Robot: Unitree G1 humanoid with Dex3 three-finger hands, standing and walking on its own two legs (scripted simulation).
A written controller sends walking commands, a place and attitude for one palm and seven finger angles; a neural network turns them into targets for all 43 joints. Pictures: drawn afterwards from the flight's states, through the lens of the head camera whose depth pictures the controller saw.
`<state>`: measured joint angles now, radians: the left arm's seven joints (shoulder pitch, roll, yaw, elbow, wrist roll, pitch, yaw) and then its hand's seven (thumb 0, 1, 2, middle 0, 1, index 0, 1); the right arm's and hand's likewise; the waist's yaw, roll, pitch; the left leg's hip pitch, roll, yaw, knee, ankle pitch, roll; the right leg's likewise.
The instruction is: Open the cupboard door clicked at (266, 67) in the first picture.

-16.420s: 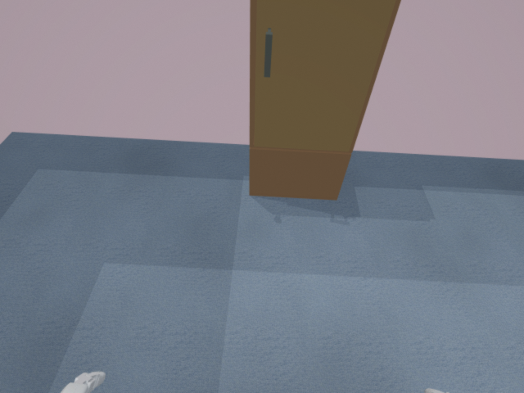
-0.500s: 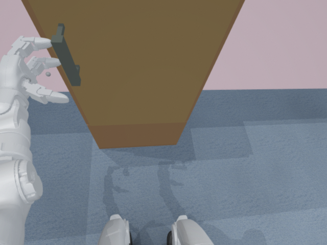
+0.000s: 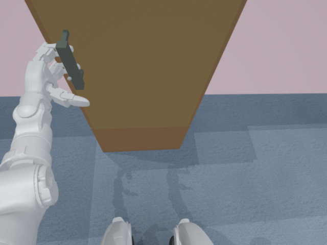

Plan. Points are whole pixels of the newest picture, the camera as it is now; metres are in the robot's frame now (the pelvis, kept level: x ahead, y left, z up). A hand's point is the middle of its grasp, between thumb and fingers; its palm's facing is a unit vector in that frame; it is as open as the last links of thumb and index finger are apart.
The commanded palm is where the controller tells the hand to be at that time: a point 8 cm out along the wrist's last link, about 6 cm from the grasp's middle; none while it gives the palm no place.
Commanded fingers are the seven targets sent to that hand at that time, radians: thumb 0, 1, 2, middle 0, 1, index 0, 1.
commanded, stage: slide the fingers in behind the handle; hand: left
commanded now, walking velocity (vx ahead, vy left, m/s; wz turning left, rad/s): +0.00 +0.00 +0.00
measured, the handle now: (73, 62) +0.54 +0.20 +0.08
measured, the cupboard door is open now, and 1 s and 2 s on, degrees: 0 1 1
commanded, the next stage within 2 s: close the thumb around the handle in 0.92 s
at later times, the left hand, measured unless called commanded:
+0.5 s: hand (82, 78) +0.49 +0.17 +0.07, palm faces +0.01 -1.00 +0.00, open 14.0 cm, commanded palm +0.47 +0.21 +0.08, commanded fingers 0.00 -0.50 0.30 -0.30 -1.20 -0.30 -1.20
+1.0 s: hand (82, 79) +0.49 +0.17 +0.07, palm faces +0.02 -1.00 -0.01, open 14.1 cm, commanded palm +0.46 +0.21 +0.08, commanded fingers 0.00 -0.50 0.30 -0.30 -1.20 -0.30 -1.20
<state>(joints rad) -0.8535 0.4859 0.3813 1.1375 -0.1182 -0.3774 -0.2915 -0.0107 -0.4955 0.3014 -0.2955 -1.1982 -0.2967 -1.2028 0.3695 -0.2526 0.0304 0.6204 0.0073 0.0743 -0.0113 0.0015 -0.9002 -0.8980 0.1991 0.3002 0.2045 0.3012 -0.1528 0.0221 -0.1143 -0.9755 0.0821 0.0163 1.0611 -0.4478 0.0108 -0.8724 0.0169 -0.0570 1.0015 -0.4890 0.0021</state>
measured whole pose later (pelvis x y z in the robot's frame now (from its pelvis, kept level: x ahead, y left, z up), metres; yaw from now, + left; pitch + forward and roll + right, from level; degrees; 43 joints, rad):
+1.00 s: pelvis +0.00 -0.01 +0.00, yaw +1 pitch +20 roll -3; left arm -0.84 0.41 0.32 1.13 -0.11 -0.42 -0.18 -0.01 -0.50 0.30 -0.29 -1.20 -0.28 -1.20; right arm 0.37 -0.25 0.01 0.64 0.00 0.06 0.01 0.00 -0.90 -0.90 0.20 0.30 0.20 0.30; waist -0.14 0.03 -0.12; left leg -0.96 0.08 0.01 1.05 -0.44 0.00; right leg -0.87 0.01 -0.06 1.01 -0.50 -0.01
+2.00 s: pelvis +0.00 +0.00 +0.00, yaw +0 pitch +21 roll -3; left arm -0.81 0.41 0.35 1.09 -0.11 -0.41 -0.20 0.01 0.79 0.83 -0.38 -1.35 -0.39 -1.35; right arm 0.38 -0.25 0.01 0.63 0.00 0.08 0.01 0.00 -0.90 -0.90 0.20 0.30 0.20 0.30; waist -0.15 0.03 -0.12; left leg -0.96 0.08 0.02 1.05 -0.45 0.01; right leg -0.87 0.02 -0.04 1.00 -0.49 0.00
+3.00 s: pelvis +0.01 -0.05 +0.02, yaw +4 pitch +9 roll +1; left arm 0.29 -0.05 -0.30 0.01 0.08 -0.24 0.50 0.01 0.71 0.77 -0.39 -1.35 -0.40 -1.35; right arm 0.20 -0.19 0.02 0.51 -0.06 0.00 0.02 0.01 -0.90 -0.90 0.20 0.30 0.20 0.30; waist -0.03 0.04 -0.13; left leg -0.66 0.05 -0.03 0.93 -0.43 -0.05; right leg -0.57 0.00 -0.10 0.96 -0.54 -0.06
